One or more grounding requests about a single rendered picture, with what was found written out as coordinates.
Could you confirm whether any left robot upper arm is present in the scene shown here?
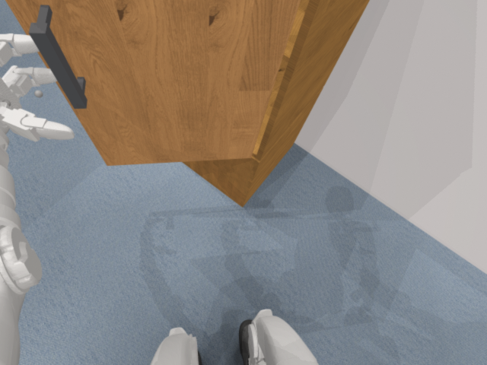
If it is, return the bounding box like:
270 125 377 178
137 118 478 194
0 225 42 365

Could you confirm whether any handle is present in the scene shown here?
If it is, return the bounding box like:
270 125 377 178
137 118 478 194
29 5 88 109

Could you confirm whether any robot left hand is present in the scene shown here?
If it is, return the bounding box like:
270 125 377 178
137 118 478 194
0 33 75 141

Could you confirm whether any left robot thigh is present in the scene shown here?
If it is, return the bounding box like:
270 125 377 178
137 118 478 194
150 333 199 365

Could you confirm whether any robot thigh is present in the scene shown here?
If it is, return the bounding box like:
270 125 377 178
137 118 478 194
248 316 319 365
150 333 199 365

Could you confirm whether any left robot forearm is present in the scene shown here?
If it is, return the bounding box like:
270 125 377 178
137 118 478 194
0 129 21 231

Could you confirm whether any right robot thigh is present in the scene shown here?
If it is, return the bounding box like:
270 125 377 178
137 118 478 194
248 316 319 365

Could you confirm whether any cupboard door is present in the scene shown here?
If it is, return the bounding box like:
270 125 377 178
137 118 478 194
5 0 301 166

